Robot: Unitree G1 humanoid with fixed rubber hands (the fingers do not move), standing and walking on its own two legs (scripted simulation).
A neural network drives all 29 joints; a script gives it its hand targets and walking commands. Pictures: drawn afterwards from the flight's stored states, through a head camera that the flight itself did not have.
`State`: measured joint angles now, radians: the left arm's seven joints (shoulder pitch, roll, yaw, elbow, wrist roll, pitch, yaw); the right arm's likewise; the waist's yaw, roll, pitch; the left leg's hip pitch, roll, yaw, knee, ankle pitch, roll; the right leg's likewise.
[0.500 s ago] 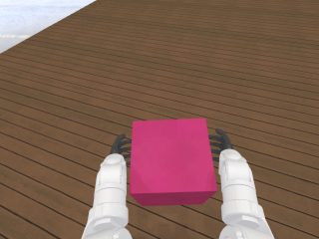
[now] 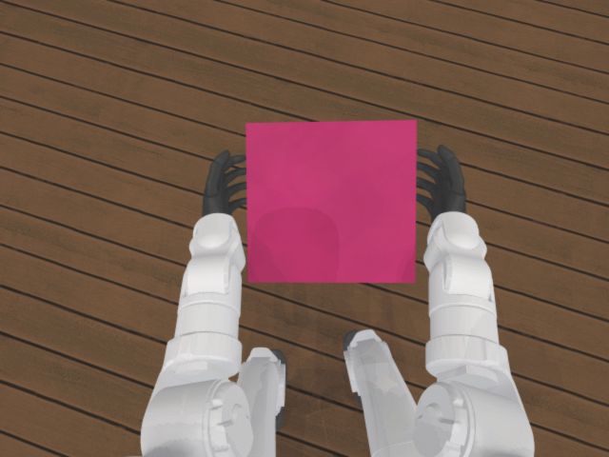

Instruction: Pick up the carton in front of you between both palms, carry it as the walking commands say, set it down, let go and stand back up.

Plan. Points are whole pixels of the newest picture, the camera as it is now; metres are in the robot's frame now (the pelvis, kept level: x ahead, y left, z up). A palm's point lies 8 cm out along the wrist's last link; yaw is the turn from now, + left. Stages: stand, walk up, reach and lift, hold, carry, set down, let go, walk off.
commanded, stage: set down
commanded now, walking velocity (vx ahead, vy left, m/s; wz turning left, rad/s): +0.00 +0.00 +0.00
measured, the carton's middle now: (328, 204) +0.44 -0.06 -0.17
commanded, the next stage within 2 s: none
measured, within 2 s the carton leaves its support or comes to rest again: rests again in 1.82 s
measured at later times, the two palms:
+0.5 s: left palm (247, 206) +0.47 +0.07 -0.22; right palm (418, 225) +0.40 -0.21 -0.22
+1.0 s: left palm (266, 208) +0.51 +0.05 -0.38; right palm (401, 238) +0.41 -0.22 -0.37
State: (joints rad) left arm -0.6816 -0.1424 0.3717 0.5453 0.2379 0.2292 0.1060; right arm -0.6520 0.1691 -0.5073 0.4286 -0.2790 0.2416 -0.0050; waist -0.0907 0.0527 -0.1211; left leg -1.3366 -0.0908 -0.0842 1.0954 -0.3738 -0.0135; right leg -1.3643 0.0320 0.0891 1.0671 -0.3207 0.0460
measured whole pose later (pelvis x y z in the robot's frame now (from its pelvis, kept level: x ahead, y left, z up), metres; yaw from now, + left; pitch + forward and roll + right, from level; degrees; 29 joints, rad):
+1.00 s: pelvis -0.05 +0.01 -0.23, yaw -1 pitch +48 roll -4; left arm -1.42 0.21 0.15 1.07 0.14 0.25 0.14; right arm -1.12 0.08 -0.65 0.60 -0.21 0.27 -0.09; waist -0.17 0.06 0.06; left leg -2.24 -0.18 -0.08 1.95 -0.54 -0.04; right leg -2.23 0.08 0.07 1.88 -0.48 0.12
